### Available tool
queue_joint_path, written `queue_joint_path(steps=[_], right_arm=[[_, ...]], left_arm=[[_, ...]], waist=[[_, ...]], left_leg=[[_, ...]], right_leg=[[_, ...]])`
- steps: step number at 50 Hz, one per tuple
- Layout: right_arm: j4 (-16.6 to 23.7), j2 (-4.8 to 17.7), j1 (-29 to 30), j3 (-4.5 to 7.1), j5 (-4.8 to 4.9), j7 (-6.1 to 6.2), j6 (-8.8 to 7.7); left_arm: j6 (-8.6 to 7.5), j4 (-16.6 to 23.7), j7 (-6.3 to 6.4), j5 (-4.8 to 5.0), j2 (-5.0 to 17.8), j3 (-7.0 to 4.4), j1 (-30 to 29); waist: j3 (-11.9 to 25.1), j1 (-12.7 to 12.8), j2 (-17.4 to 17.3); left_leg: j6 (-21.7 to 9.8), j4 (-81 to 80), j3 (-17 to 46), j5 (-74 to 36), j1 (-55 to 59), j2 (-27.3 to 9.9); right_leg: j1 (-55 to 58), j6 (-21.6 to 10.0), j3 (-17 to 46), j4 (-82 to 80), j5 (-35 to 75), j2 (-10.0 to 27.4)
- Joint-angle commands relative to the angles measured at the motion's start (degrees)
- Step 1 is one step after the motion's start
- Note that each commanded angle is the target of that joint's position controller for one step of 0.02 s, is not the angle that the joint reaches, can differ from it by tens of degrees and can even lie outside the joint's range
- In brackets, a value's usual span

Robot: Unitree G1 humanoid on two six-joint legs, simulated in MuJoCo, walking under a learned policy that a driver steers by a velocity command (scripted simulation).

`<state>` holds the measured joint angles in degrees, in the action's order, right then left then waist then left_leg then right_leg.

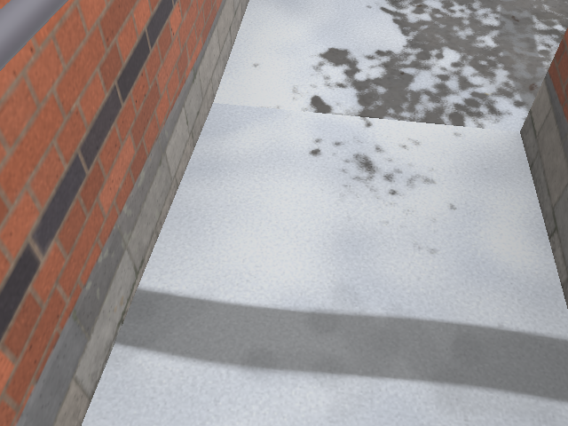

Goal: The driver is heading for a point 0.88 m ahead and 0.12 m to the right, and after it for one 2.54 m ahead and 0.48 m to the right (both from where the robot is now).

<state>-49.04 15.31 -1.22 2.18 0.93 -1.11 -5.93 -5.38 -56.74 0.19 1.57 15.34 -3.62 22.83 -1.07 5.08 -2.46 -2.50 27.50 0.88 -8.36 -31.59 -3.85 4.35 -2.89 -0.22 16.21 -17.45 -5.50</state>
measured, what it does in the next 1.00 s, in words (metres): goes down: left foot, then right foot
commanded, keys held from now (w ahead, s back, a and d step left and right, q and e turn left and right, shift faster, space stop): w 1.00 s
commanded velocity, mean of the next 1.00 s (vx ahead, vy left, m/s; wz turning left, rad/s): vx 0.50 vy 0.00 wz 0.00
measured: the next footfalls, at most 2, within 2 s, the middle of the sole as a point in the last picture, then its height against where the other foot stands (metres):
left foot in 0.06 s outside the picture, level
right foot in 0.62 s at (371, 419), level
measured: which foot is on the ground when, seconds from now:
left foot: up 0.00-0.04, down 0.06-0.62, up 0.64-1.00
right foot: down 0.00-0.08, up 0.10-0.60, down 0.62-1.00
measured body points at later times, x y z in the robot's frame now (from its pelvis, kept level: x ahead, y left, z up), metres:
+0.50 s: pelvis +0.29 +0.01 -0.02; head +0.31 +0.02 +0.43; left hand +0.48 +0.26 -0.13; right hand +0.25 -0.27 -0.14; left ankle +0.17 +0.11 -0.75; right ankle +0.47 -0.14 -0.73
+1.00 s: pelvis +0.58 -0.04 -0.04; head +0.61 -0.04 +0.41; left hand +0.57 +0.24 -0.17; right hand +0.77 -0.31 -0.14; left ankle +0.77 +0.12 -0.74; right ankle +0.48 -0.13 -0.78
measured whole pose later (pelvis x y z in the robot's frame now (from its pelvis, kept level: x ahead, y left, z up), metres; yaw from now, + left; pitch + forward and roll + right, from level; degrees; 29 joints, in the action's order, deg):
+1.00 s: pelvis +0.58 -0.04 -0.04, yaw +0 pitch +1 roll -2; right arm -50.4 16.9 -4.2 3.3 1.1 0.2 -6.1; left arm -5.4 -56.4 0.2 0.8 15.7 -3.5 21.1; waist -1.0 4.4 -2.4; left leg -0.5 33.7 2.3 -8.4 -35.7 -6.4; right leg 0.5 -3.6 -0.6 14.9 -11.8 -5.6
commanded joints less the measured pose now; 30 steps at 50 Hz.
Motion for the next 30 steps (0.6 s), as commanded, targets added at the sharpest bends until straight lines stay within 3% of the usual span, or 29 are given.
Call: queue_joint_path(steps=[1, 2, 3, 4, 5, 6, 7, 8, 9, 10, 12, 16, 20, 22, 24, 25, 26, 28, 29, 30], right_arm=[[3.98, 6.84, 3.47, 1.25, -0.36, -0.97, -1.11], [2.18, 8.34, -2.84, 2.02, -0.32, -1.05, -1.27], [-0.73, 11.21, -12.70, 3.40, -0.88, -1.23, -0.97], [-2.07, 14.07, -22.31, 3.69, -1.56, -0.60, -0.93], [-2.07, 15.76, -22.31, 3.35, -1.92, -1.50, -0.69], [-3.49, 12.62, -25.09, 3.32, -0.44, -1.88, -0.25], [-2.47, 10.15, -19.36, 2.51, -0.13, -1.06, -0.29], [-0.97, 9.00, -13.83, 2.05, -1.61, -0.81, 0.06], [0.05, 7.85, -10.54, 1.60, -1.98, -0.85, 0.02], [0.13, 7.16, -10.39, 1.32, -1.94, -1.02, -0.23], [-0.48, 7.25, -11.54, 0.99, -1.83, -0.70, -0.44], [-2.63, 8.50, -16.07, 1.14, -1.29, 1.22, 0.27], [-4.14, 9.58, -18.83, 1.25, -0.69, 2.69, 0.85], [-5.56, 9.41, -20.86, 1.36, -0.17, 2.77, 0.93], [-6.62, 9.96, -22.57, 1.50, -0.27, 2.88, 1.45], [-7.92, 9.57, -24.40, 1.73, 0.22, 3.30, 1.86], [-8.33, 9.46, -25.17, 1.96, 0.22, 3.06, 1.82], [-8.34, 9.74, -23.96, 2.06, 0.32, 2.74, 1.84], [-7.83, 10.55, -21.90, 2.34, 0.13, 2.57, 1.69], [-7.09, 9.97, -20.40, 1.92, 0.41, 2.00, 1.74]], left_arm=[[0.38, 0.71, 0.12, 0.30, 9.55, -1.78, 1.13], [0.64, 0.71, 0.04, -0.07, 9.21, -1.45, 0.05], [1.05, 1.81, 0.11, -1.19, 9.24, -1.11, -2.44], [1.02, 3.34, -0.14, -2.37, 8.14, -0.39, -2.31], [-0.18, 1.17, -0.49, -2.10, -0.67, 1.80, 10.28], [-0.97, 2.19, -0.41, 0.61, 5.75, 0.78, 5.88], [-1.23, 5.70, -0.19, 1.81, 9.46, -0.20, -4.54], [-0.99, 6.45, -0.05, 1.00, 9.81, -0.44, -8.14], [-0.46, 5.66, 0.28, 0.08, 9.15, -0.88, -8.17], [0.41, 5.24, 0.10, -0.86, 6.96, -0.62, -5.68], [1.78, 4.55, 0.18, -1.00, 3.93, -0.48, -3.93], [1.43, 7.84, -0.42, -2.15, 4.46, -0.88, -11.77], [0.57, 10.18, -1.74, -1.35, 3.84, -0.58, -20.15], [0.62, 11.32, -2.20, -1.14, 3.55, -0.31, -23.16], [0.19, 13.81, -2.68, -0.76, 4.33, -0.09, -29.34], [0.04, 14.57, -3.25, -0.97, 2.73, 0.52, -29.79], [-0.53, 14.92, -3.32, -0.77, 3.52, 0.52, -29.25], [-0.72, 14.10, -3.73, -0.64, 5.02, 0.28, -25.92], [-0.82, 12.55, -3.49, -0.43, 7.04, -0.59, -21.58], [-1.19, 9.69, -2.80, -0.86, 9.00, -1.41, -13.75]], waist=[[-3.70, -2.99, 5.70], [0.42, -6.49, 5.46], [7.65, -11.26, 3.47], [16.38, -13.75, -2.18], [23.45, -7.84, -16.41], [23.61, -11.78, -9.03], [11.36, -11.77, -5.87], [4.65, -9.99, -0.96], [2.17, -8.00, 1.14], [2.38, -5.66, 0.71], [0.82, -4.25, 0.19], [-0.29, -5.76, -1.67], [-2.11, -8.15, -0.90], [-3.28, -9.14, -1.80], [-4.60, -11.07, -1.14], [-5.31, -11.10, -2.28], [-5.53, -11.05, -1.39], [-3.47, -8.31, -1.86], [-0.92, -5.52, -2.44], [4.03, -1.56, -0.89]], left_leg=[[-2.28, -3.12, -1.04, 6.09, 1.93, 1.99], [-3.34, -3.85, -1.17, 5.47, 10.53, 2.97], [-4.93, -1.38, -0.98, 0.75, 24.15, 2.24], [-7.97, 2.41, 9.68, -6.48, 40.50, -8.10], [-18.43, 2.79, 32.40, -13.11, 57.82, -21.16], [-20.26, -5.53, 40.44, 8.29, 58.48, -21.29], [-16.53, -9.47, 32.43, 14.72, 50.12, -17.80], [-14.17, -11.37, 25.58, 9.61, 39.16, -14.86], [-12.96, -12.41, 20.99, 3.63, 31.38, -12.86], [-12.05, -13.62, 17.82, -0.43, 26.89, -11.58], [-11.02, -15.84, 13.36, -5.03, 21.32, -10.08], [-9.72, -17.80, 6.84, -7.55, 22.74, -7.58], [-6.81, -18.23, 3.03, 2.74, 21.90, -3.80], [-6.59, -16.85, 4.38, 5.62, 24.42, -5.29], [-6.96, -14.23, 5.74, 6.66, 29.17, -7.55], [-7.31, -12.27, 6.08, 5.38, 32.52, -8.59], [-7.22, -11.35, 6.69, 3.27, 33.14, -9.48], [-6.73, -8.34, 8.04, -3.90, 35.42, -11.51], [-5.96, -2.89, 6.69, -11.84, 35.54, -10.41], [-4.50, 5.89, 4.13, -16.15, 34.01, -6.70]], right_leg=[[1.42, -6.20, 7.73, 3.16, 38.12, 17.30], [0.88, -5.14, 7.15, 10.93, 44.19, 16.26], [-3.67, -4.08, 5.05, 22.35, 46.23, 13.40], [-15.22, -2.98, 3.12, 40.82, 28.29, 8.79], [-35.53, 0.36, 4.49, 61.86, -20.49, -0.32], [-44.99, -0.03, 9.87, 65.28, -19.39, 0.76], [-49.81, -0.50, 7.50, 61.92, -13.91, 5.26], [-47.57, 0.05, 5.62, 58.37, -7.79, 8.02], [-43.64, 0.81, 5.38, 55.23, -3.93, 9.70], [-38.90, 1.36, 5.85, 52.45, -1.56, 11.16], [-35.06, 2.51, 5.83, 46.70, -0.06, 11.82], [-38.43, 3.66, 4.93, 31.13, 16.54, 12.42], [-34.15, 3.06, 2.18, 15.97, 30.37, 9.21], [-34.82, 2.45, 2.94, 13.24, 31.02, 9.20], [-38.73, 1.80, 2.58, 11.33, 27.64, 9.03], [-41.71, 0.73, 3.25, 8.37, 25.11, 9.51], [-40.28, -0.15, 2.88, 7.52, 25.48, 9.46], [-35.61, -1.50, 3.13, 8.69, 20.52, 9.22], [-29.22, -2.59, 2.32, 9.05, 18.99, 8.04], [-18.94, -3.52, 0.10, 8.41, 20.89, 6.20]])
Velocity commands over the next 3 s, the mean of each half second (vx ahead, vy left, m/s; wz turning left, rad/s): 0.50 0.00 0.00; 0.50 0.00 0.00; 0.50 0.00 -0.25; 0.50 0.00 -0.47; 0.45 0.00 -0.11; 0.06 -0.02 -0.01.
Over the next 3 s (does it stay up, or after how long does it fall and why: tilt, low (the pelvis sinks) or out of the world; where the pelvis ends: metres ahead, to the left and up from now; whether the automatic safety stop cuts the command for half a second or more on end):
stays up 1.53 -0.24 -0.14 its command is cut before an obstacle after 2.3 s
